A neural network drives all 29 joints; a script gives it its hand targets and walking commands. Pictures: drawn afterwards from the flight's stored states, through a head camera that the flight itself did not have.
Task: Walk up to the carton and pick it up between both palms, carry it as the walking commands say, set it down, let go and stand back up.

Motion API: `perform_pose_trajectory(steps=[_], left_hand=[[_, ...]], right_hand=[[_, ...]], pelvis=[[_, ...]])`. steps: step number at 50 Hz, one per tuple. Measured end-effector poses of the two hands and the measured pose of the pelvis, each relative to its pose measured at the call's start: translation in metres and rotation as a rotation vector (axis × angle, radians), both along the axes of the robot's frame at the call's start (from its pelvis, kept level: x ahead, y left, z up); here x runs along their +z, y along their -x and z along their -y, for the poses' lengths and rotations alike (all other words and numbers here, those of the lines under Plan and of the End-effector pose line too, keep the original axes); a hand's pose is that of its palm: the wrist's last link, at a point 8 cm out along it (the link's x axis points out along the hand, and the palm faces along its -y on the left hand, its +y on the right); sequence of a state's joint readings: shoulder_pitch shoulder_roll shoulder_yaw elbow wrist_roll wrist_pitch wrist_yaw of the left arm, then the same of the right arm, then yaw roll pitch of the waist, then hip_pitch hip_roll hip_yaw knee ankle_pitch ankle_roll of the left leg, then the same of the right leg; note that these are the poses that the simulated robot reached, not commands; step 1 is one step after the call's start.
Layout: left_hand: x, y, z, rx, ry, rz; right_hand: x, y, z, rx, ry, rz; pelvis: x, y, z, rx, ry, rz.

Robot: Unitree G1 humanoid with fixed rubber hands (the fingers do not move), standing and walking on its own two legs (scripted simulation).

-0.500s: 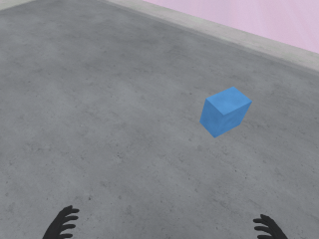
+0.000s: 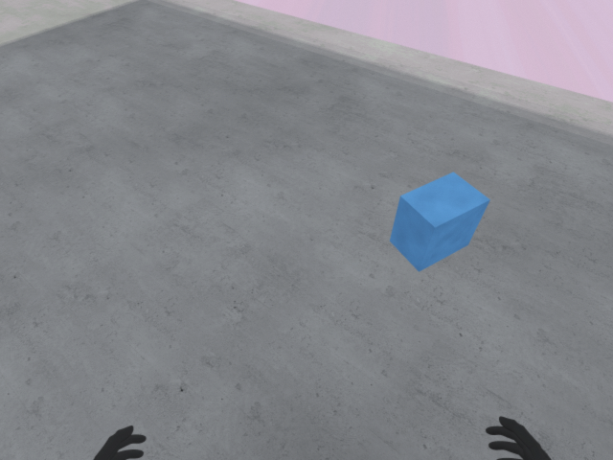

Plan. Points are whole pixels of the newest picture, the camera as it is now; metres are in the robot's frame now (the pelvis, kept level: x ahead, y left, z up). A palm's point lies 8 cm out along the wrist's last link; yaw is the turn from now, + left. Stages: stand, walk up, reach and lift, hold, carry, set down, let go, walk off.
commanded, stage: stand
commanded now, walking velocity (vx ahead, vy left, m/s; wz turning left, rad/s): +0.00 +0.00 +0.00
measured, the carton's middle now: (436, 221) +1.07 -0.50 -0.64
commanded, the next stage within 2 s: walk up in 1.74 s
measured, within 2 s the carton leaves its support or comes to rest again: neither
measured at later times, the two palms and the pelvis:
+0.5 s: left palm out of the picture +0.10 +0.28 -0.10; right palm out of the picture +0.09 -0.30 -0.10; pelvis +0.00 -0.01 +0.01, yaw -1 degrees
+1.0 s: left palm out of the picture +0.08 +0.29 -0.10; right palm out of the picture +0.07 -0.30 -0.10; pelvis +0.00 +0.00 +0.01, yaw -1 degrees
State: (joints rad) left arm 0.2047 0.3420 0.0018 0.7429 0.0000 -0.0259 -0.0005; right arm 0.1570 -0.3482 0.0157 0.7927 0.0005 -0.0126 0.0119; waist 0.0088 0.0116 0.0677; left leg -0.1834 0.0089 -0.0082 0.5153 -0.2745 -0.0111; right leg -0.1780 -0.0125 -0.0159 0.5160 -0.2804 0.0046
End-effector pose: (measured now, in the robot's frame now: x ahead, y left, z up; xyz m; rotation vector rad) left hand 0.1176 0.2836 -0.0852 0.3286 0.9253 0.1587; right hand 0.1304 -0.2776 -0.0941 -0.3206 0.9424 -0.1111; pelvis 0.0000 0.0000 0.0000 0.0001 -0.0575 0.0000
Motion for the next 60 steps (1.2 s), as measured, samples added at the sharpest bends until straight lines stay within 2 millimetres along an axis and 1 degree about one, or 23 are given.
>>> perform_pose_trajectory(steps=[6, 15, 21, 29, 34, 41, 51, 60], left_hand=[[-0.003, 0.005, 0.003, 0.010, 0.003, -0.034], [-0.009, 0.012, 0.005, 0.014, 0.007, -0.090], [-0.012, 0.014, 0.006, 0.018, 0.014, -0.116], [-0.012, 0.022, 0.001, 0.043, 0.003, -0.142], [-0.014, 0.032, -0.002, 0.049, -0.003, -0.179], [-0.015, 0.038, -0.005, 0.058, -0.011, -0.202], [-0.016, 0.036, -0.002, 0.061, 0.002, -0.203], [-0.018, 0.039, -0.002, 0.065, 0.000, -0.221]], right_hand=[[-0.001, 0.005, 0.008, -0.013, 0.010, -0.022], [-0.004, 0.030, 0.019, -0.051, 0.032, -0.102], [-0.004, 0.039, 0.025, -0.073, 0.042, -0.121], [-0.006, 0.050, 0.027, -0.082, 0.046, -0.159], [-0.007, 0.054, 0.027, -0.095, 0.041, -0.174], [-0.008, 0.059, 0.027, -0.103, 0.046, -0.188], [-0.010, 0.065, 0.024, -0.117, 0.039, -0.200], [-0.012, 0.071, 0.023, -0.124, 0.035, -0.228]], pelvis=[[0.002, 0.000, 0.003, -0.003, -0.004, -0.002], [0.005, 0.001, 0.006, -0.009, -0.001, 0.000], [0.007, 0.001, 0.006, -0.014, -0.001, -0.001], [0.009, 0.003, 0.006, -0.014, 0.000, -0.006], [0.010, 0.003, 0.006, -0.017, 0.000, -0.008], [0.010, 0.003, 0.005, -0.019, 0.000, -0.008], [0.011, 0.003, 0.005, -0.020, 0.000, -0.008], [0.011, 0.002, 0.005, -0.022, -0.001, -0.012]])
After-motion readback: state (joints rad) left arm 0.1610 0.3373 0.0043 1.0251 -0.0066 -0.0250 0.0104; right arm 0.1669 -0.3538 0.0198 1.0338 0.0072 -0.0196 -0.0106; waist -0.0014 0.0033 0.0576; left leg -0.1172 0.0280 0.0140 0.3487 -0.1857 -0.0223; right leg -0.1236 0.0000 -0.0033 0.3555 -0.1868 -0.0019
